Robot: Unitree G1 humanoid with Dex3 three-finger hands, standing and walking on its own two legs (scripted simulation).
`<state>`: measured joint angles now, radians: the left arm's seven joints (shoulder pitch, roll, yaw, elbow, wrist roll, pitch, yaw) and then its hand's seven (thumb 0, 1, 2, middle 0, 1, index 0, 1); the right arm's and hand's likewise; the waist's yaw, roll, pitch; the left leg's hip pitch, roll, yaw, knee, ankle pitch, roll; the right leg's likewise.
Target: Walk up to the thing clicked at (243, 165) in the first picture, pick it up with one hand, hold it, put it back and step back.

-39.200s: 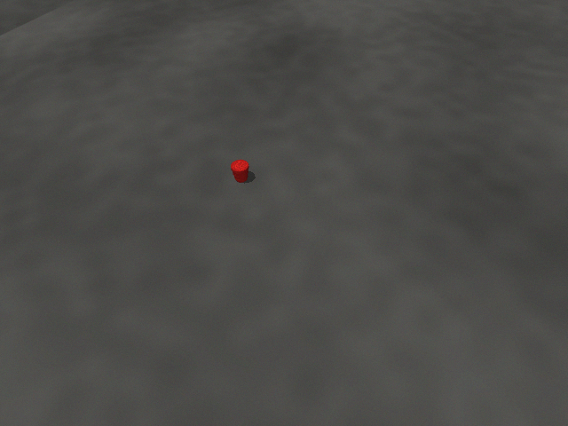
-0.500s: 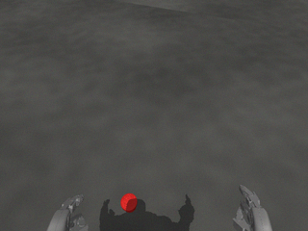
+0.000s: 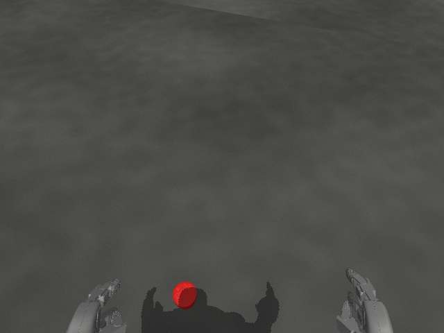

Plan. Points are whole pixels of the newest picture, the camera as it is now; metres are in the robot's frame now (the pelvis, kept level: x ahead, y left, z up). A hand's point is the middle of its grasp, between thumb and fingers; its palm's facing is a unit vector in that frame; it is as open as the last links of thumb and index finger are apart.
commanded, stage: home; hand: left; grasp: from above
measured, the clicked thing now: (185, 297) +0.39 +0.15 -0.67
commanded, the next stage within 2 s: stand in 0.30 s
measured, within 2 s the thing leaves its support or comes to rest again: neither
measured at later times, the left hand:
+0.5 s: hand out of the picture +0.16 +0.20 -0.07, palm faces +0.02 -0.95 -0.30, open 7.4 cm
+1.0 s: hand out of the picture +0.03 +0.24 -0.11, palm faces +0.06 -0.94 -0.33, open 7.4 cm
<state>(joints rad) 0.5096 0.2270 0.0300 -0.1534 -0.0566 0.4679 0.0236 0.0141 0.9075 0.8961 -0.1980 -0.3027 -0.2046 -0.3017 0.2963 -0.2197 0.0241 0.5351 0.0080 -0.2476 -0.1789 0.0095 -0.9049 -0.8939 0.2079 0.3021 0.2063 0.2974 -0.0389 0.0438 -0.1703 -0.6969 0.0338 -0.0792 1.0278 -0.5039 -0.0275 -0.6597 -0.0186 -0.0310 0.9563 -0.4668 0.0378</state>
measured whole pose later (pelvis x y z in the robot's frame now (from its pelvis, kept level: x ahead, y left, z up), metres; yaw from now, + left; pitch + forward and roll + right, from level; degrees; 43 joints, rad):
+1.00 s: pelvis -0.01 +0.01 +0.05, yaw +1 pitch -4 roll -1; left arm 0.24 0.28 0.04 1.01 0.03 0.02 0.03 0.01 0.91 0.90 -0.20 -0.30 -0.21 -0.30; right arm 0.19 -0.28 -0.03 1.01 -0.03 0.00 -0.02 0.00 -0.91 -0.89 0.21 0.30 0.21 0.30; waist 0.02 0.02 0.05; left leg -0.22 0.00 -0.05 0.58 -0.29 -0.01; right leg -0.20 -0.06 -0.02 0.54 -0.27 0.05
